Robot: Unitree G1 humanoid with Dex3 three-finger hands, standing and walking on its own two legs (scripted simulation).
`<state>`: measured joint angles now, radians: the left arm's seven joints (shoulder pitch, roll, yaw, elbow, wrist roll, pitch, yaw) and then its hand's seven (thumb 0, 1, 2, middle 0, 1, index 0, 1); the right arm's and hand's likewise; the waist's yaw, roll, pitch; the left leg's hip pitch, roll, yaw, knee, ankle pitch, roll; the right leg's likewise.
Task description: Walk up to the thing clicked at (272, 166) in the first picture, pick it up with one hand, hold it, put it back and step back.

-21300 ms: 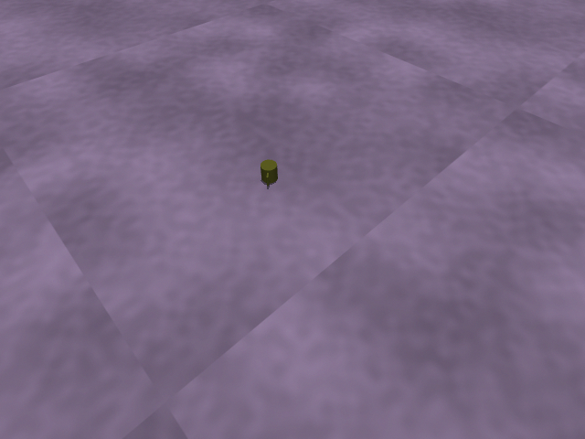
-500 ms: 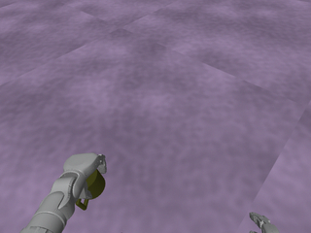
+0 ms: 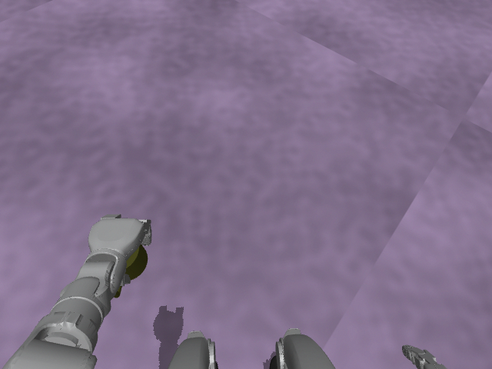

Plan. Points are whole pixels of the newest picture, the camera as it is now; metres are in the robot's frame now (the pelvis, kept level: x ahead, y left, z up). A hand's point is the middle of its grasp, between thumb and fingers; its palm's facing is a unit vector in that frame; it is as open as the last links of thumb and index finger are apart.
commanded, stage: crouch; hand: left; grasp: from above
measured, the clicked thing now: (120, 264) +0.34 +0.24 -0.15
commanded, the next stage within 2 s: lower in 1.46 s
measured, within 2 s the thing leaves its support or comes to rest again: neither
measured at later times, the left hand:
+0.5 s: hand (151, 266) +0.39 +0.23 -0.36, palm faces -0.49 +0.00 -0.87, open 9.5 cm
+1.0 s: hand (160, 266) +0.42 +0.24 -0.47, palm faces -0.49 -0.03 -0.87, open 9.5 cm
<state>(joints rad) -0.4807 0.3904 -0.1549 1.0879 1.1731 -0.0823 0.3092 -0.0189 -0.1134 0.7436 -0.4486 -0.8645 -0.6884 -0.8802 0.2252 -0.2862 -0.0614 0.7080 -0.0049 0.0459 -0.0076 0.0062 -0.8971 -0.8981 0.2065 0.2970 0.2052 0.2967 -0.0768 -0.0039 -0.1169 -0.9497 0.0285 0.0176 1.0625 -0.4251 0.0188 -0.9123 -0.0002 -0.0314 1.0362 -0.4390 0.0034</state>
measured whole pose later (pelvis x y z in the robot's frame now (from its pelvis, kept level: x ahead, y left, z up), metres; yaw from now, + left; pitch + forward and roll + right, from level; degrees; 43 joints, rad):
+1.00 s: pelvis -0.04 +0.00 -0.28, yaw -5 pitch +39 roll -7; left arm -0.90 0.62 0.06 1.36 1.23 -0.12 0.39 -0.03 -0.13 0.71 -0.52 -0.78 -0.77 -0.80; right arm 0.17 -0.26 0.00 0.72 -0.11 -0.07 0.10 0.00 -0.92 -0.91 0.21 0.30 0.20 0.30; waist -0.21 0.01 -0.12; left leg -2.14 0.05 -0.05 2.13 -0.69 0.04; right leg -2.06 0.00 -0.09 2.07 -0.70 0.00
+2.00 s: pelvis -0.05 +0.00 -0.37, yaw -9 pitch +34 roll -9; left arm -0.99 0.77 0.12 1.49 1.28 -0.19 0.44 -0.03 -0.11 0.69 -0.51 -0.78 -0.76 -0.80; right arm 0.14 -0.28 0.10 0.73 -0.16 -0.08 0.14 0.00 -0.92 -0.90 0.21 0.30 0.20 0.30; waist -0.27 -0.04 0.02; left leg -2.37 0.06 -0.12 2.44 -0.68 0.04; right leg -2.27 0.01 -0.14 2.35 -0.69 -0.01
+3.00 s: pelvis -0.05 +0.00 -0.39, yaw -12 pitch +30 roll -12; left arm -1.08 0.94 0.10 1.73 1.30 -0.22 0.53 -0.02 -0.07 0.67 -0.47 -0.82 -0.70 -0.84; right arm 0.13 -0.31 0.24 0.68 -0.22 -0.18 0.20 0.00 -0.90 -0.90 0.21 0.30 0.20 0.30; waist -0.35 -0.10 0.10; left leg -2.38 0.07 -0.19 2.53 -0.70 0.04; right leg -2.26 0.04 -0.20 2.39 -0.67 0.00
